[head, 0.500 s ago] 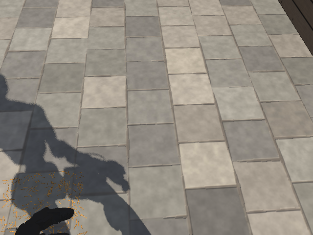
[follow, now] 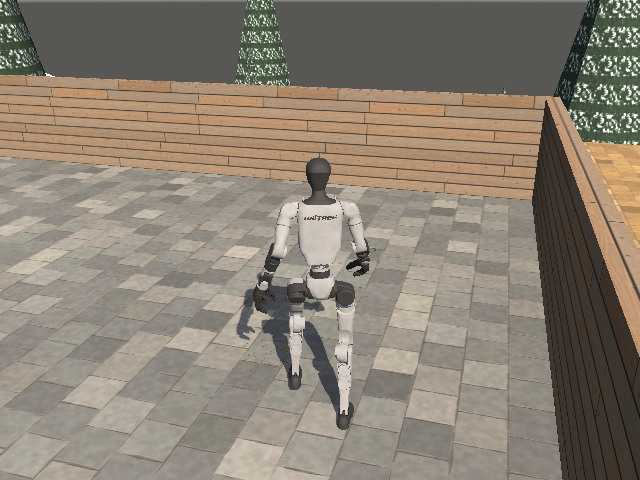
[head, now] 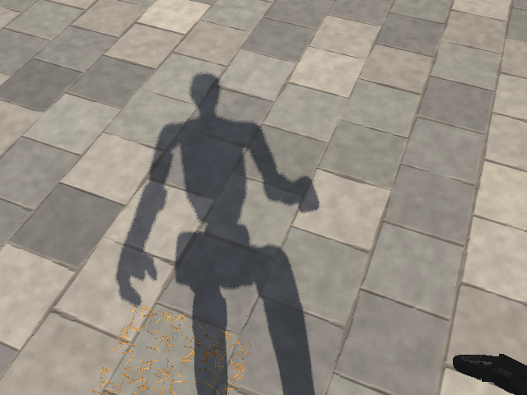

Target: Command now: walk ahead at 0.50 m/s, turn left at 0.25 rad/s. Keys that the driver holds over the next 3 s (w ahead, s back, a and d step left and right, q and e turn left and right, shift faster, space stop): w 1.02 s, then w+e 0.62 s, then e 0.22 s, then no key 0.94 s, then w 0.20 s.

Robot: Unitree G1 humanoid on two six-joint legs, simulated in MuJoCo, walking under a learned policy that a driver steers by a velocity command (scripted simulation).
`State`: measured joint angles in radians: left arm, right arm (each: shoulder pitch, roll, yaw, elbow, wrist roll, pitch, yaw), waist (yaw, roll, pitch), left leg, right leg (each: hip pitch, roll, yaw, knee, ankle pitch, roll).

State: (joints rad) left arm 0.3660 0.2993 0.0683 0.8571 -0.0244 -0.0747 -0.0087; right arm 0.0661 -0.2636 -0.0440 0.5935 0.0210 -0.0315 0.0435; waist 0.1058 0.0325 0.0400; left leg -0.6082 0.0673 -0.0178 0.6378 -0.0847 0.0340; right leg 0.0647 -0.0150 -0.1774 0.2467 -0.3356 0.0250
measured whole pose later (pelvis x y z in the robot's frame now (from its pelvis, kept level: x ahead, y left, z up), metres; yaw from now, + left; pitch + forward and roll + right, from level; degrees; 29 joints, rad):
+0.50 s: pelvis +0.28 +0.03 +0.01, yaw +1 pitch +2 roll +2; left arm 0.06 0.27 0.03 0.76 -0.01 -0.08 -0.04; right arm 0.37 -0.28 -0.06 0.80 0.01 -0.07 0.00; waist -0.08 -0.05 0.01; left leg 0.03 -0.07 0.02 0.24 -0.30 0.04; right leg -0.62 -0.09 0.02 0.57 0.07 0.00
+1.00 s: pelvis +0.55 +0.00 +0.01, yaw +1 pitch +2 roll -2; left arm 0.34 0.28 0.05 0.88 -0.01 -0.08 -0.01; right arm 0.09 -0.27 -0.04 0.73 0.01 -0.07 0.02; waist 0.08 0.04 0.02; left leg -0.63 0.10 -0.04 0.61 0.04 -0.01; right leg -0.01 0.06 -0.04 0.22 -0.23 -0.04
